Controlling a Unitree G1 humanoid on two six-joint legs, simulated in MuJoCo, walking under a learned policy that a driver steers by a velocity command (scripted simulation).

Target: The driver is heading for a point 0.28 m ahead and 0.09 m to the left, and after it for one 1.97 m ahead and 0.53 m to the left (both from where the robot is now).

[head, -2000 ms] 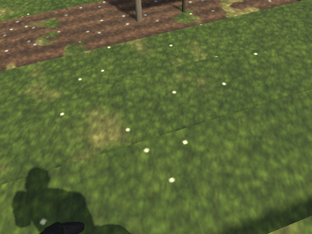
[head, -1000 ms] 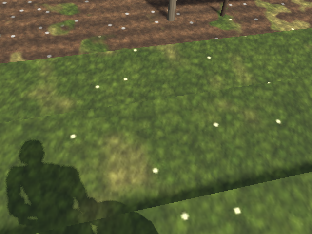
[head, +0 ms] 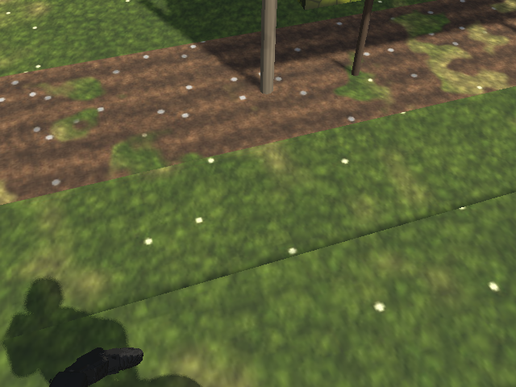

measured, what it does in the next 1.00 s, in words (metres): goes down, turning left: left foot 0.19 m lower, then right foot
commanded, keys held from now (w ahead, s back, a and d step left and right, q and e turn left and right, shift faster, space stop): w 0.10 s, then w+q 0.70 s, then w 0.20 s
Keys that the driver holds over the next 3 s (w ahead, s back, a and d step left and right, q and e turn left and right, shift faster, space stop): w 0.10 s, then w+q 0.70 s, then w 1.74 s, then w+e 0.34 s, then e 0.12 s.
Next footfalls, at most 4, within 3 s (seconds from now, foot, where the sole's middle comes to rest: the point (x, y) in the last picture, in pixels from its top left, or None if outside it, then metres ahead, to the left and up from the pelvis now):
0.56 left None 0.44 0.20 -0.95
0.96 right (210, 331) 0.74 0.11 -0.95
1.44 left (110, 336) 0.75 0.41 -0.95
1.94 right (155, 252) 1.18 0.33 -1.14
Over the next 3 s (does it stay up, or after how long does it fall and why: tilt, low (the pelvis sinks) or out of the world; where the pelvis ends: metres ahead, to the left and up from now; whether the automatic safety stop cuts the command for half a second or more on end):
stays up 1.50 0.54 -0.39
